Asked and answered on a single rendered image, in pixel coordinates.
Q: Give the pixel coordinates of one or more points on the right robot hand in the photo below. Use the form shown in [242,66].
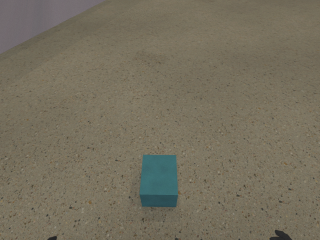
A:
[282,236]

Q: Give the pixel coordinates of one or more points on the carton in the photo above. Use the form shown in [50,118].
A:
[159,182]

